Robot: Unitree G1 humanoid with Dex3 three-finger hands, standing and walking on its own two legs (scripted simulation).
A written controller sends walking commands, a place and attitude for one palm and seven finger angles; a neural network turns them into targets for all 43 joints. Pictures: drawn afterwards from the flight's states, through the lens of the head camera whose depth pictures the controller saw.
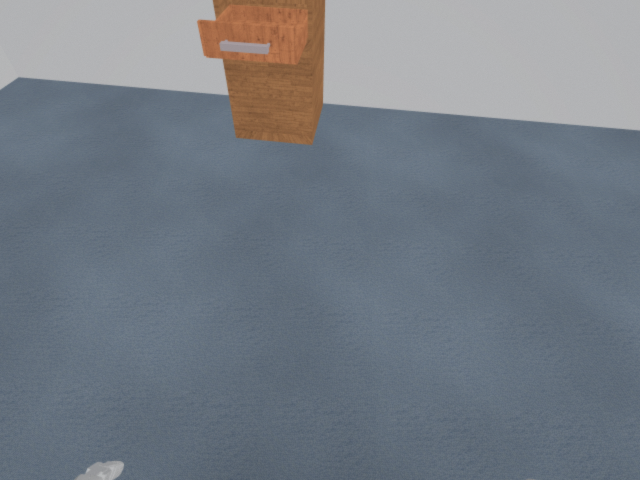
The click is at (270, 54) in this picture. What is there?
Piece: drawer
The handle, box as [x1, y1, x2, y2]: [219, 40, 269, 53]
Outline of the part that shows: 219,43 220,50 267,53 269,43 257,44 230,42 227,40 221,41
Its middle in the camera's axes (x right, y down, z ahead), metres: -0.30 -0.76 +1.52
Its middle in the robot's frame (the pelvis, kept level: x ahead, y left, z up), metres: +1.62 +0.38 -0.14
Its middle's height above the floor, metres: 0.63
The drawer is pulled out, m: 0.26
